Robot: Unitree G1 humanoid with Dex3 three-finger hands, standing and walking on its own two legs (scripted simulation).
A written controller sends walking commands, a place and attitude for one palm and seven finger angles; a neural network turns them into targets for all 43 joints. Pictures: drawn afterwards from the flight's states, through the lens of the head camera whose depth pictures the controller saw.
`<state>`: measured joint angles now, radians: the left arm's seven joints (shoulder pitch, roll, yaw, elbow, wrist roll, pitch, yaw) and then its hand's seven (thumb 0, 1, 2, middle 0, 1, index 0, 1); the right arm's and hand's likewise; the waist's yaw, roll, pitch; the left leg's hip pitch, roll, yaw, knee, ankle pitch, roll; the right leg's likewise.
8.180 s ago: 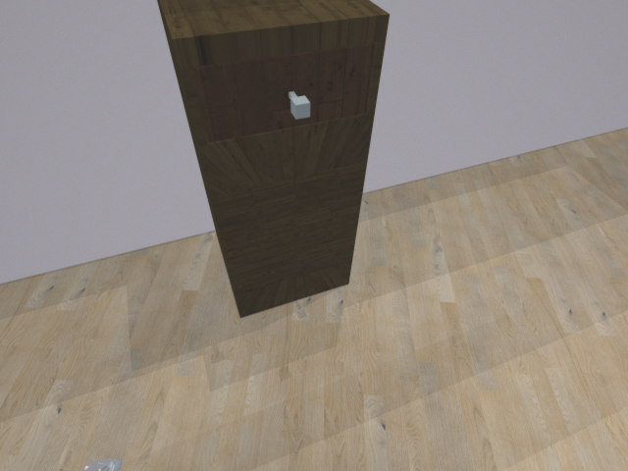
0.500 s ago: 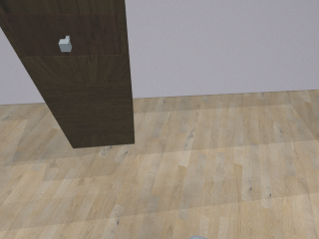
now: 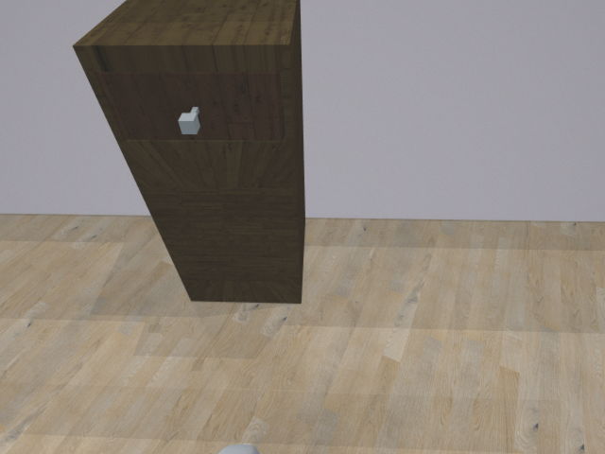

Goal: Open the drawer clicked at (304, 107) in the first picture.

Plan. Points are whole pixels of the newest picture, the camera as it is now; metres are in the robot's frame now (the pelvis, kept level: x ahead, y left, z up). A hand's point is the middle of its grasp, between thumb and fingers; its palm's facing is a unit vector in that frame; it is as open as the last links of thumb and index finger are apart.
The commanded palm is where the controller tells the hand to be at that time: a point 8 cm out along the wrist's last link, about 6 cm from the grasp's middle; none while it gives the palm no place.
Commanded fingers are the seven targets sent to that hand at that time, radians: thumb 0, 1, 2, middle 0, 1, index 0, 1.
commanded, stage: take the last steps up to it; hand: left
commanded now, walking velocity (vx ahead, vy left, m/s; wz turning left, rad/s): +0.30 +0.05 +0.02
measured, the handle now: (191, 118) +0.74 +0.31 +0.05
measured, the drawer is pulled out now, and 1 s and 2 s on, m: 0.00 0.00 0.00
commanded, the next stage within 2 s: come to a stop and stand still in 0.48 s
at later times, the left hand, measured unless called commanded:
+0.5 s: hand (164, 402) +0.23 +0.26 -0.17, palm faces +0.03 -0.98 -0.19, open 7.4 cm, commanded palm none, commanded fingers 0.00 0.90 0.90 -0.20 -0.30 -0.20 -0.30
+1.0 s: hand (181, 371) +0.29 +0.26 -0.19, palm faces +0.04 -0.98 -0.21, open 7.3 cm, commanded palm none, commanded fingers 0.00 0.90 0.90 -0.20 -0.30 -0.20 -0.30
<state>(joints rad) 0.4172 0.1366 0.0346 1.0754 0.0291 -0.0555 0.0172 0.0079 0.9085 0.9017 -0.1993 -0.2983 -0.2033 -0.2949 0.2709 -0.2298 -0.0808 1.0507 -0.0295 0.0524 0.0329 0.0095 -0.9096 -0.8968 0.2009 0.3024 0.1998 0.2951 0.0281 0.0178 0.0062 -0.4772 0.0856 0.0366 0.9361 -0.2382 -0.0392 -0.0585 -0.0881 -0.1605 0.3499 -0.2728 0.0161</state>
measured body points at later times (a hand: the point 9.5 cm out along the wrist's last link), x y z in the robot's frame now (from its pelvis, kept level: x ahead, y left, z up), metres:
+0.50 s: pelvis +0.14 +0.08 -0.01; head +0.14 +0.08 +0.44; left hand +0.23 +0.31 -0.15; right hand +0.11 -0.14 -0.16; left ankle +0.09 +0.16 -0.75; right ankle +0.22 -0.05 -0.70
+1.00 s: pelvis +0.19 +0.08 -0.03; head +0.22 +0.09 +0.42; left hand +0.29 +0.31 -0.18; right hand +0.24 -0.16 -0.17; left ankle +0.20 +0.19 -0.75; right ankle +0.28 -0.05 -0.75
